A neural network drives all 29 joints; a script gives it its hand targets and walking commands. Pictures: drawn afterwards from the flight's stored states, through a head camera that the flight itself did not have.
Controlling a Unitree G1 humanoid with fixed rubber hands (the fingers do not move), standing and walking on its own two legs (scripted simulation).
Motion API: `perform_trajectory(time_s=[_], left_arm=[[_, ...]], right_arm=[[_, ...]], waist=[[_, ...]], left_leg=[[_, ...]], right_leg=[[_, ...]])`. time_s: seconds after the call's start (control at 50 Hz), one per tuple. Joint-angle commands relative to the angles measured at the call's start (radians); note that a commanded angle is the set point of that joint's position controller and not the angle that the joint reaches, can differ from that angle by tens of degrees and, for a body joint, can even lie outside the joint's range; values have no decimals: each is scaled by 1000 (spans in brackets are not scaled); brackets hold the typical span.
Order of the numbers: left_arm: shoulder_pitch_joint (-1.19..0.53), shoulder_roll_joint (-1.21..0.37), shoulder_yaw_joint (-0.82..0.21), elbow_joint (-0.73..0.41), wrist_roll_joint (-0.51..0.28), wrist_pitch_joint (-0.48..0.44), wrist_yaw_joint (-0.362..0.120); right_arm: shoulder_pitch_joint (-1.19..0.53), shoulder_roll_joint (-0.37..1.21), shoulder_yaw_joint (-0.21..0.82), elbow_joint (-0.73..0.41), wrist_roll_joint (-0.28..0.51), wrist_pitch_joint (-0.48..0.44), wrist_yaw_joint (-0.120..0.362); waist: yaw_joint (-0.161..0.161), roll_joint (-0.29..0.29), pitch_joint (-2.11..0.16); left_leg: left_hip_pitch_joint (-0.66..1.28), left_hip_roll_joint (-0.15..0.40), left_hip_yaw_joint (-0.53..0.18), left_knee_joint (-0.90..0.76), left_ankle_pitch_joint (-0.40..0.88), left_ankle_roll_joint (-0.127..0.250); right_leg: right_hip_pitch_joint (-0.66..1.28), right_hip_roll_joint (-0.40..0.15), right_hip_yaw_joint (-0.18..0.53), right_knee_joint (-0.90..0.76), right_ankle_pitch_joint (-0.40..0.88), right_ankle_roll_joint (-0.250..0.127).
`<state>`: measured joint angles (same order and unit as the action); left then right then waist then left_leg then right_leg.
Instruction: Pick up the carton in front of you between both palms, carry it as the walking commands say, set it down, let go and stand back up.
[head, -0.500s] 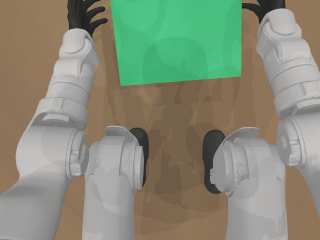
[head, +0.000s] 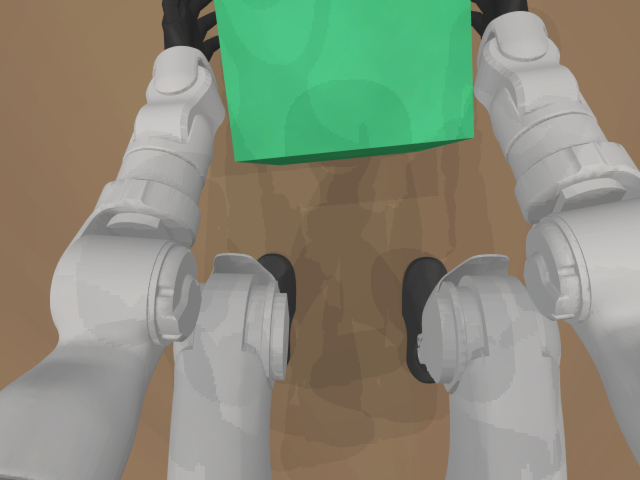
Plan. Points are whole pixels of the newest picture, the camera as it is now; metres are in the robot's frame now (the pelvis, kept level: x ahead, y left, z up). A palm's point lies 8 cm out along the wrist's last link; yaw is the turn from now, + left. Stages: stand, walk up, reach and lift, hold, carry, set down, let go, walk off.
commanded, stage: reach and lift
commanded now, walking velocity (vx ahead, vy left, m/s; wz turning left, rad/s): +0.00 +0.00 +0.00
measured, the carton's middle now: (342, 66) +0.52 +0.01 -0.25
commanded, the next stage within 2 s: none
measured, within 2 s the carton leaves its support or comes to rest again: leaves its support in 0.10 s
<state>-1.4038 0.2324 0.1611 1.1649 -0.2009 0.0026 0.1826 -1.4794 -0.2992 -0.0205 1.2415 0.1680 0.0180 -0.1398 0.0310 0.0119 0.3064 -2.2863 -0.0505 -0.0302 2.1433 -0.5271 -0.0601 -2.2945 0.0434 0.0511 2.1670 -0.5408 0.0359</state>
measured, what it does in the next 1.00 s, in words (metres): rises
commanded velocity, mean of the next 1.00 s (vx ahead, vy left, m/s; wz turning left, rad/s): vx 0.00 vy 0.00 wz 0.00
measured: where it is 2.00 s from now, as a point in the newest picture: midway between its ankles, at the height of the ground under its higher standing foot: (347, 337)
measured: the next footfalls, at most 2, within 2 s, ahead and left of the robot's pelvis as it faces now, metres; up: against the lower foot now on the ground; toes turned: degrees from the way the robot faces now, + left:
none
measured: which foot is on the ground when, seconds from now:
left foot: down 0.00-1.00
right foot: down 0.00-1.00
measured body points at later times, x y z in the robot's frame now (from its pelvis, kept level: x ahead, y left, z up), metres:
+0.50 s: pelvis +0.00 +0.00 +0.06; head +0.27 -0.01 +0.42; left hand +0.51 +0.15 -0.02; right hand +0.52 -0.15 -0.02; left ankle +0.12 +0.13 -0.34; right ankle +0.12 -0.13 -0.34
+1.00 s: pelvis +0.03 +0.00 +0.19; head +0.24 -0.01 +0.59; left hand +0.48 +0.15 +0.13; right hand +0.48 -0.15 +0.13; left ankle +0.12 +0.13 -0.34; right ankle +0.12 -0.13 -0.34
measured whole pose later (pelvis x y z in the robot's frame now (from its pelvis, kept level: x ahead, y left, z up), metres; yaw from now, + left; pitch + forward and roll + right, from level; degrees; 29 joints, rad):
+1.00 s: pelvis +0.03 +0.00 +0.19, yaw -2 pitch +38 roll +0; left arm -0.78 -0.06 0.42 0.62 0.15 0.33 0.07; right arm -0.80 0.03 -0.36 0.66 -0.15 0.33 -0.06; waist 0.02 0.00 -0.23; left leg -1.72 -0.11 -0.10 1.56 -0.51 -0.06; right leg -1.72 0.11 0.10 1.57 -0.51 0.05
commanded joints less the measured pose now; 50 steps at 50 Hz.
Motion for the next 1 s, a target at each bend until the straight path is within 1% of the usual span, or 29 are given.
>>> perform_trajectory(time_s=[0.0,0.06,0.14,0.2,0.26,0.3,0.36,0.4,0.42,0.44,0.48,0.56,0.62,0.78,0.88,0.98], left_arm=[[-543,-814,-207,-229,44,29,-246],[-560,-912,-244,-309,14,51,-267],[-537,-1035,-332,-446,-40,87,-265],[-515,-1091,-374,-563,-29,127,-267],[-469,-1133,-387,-633,11,178,-277],[-422,-1163,-366,-614,51,217,-291],[-352,-1192,-275,-502,138,263,-314],[-330,-1204,-220,-445,188,281,-327],[-331,-1200,-191,-430,209,287,-334],[-325,-1207,-177,-415,225,290,-336],[-320,-1212,-150,-400,248,293,-341],[-288,-1232,-128,-385,276,300,-351],[-259,-1254,-138,-395,281,308,-359],[-157,-1334,-271,-482,231,326,-366],[-74,-1359,-336,-514,206,332,-367],[23,-1374,-359,-511,203,330,-369]], right_arm=[[-474,852,146,-232,-26,16,222],[-484,952,175,-319,2,33,237],[-482,1060,250,-484,44,63,226],[-439,1133,281,-592,33,105,222],[-376,1198,290,-650,-1,158,229],[-325,1238,268,-628,-37,197,243],[-262,1268,176,-519,-117,241,268],[-237,1272,116,-459,-167,259,283],[-234,1267,86,-444,-189,264,290],[-232,1274,67,-427,-204,267,292],[-227,1275,33,-412,-230,268,295],[-201,1285,-1,-403,-263,273,303],[-173,1301,7,-422,-268,280,312],[-87,1383,146,-533,-203,296,325],[-9,1412,212,-574,-174,303,324],[85,1427,229,-577,-177,300,320]], waist=[[7,-56,-1111],[13,-52,-1249],[12,-60,-1546],[6,-65,-1698],[6,-60,-1724],[10,-57,-1633],[16,-57,-1399],[14,-55,-1315],[10,-56,-1302],[13,-53,-1297],[8,-51,-1305],[-1,-41,-1346],[-7,-34,-1392],[-3,-29,-1491],[-2,-35,-1466],[-6,-32,-1387]], left_leg=[[502,-86,113,-121,233,23],[566,-92,124,-100,328,23],[710,-100,135,-95,447,12],[753,-109,147,-124,433,8],[750,-123,158,-176,358,10],[710,-127,160,-225,271,15],[612,-122,151,-300,125,25],[586,-122,144,-345,71,31],[589,-122,138,-364,63,35],[595,-123,137,-385,60,35],[616,-125,131,-421,64,37],[682,-128,125,-491,76,34],[745,-131,124,-534,100,32],[933,-132,112,-636,201,22],[1022,-132,99,-708,218,19],[1105,-131,80,-794,222,20]], right_leg=[[523,78,-94,-145,224,-22],[580,87,-109,-124,318,-24],[744,98,-129,-118,442,-18],[834,110,-142,-151,443,-14],[833,123,-148,-203,369,-14],[771,128,-147,-254,278,-14],[658,127,-139,-336,128,-16],[626,128,-135,-384,70,-20],[621,129,-134,-404,59,-22],[626,129,-132,-422,55,-24],[648,131,-130,-457,59,-26],[710,133,-130,-522,75,-26],[766,133,-130,-567,102,-22],[939,139,-123,-661,200,-11],[1040,140,-110,-732,220,-6],[1127,137,-92,-820,227,-6]])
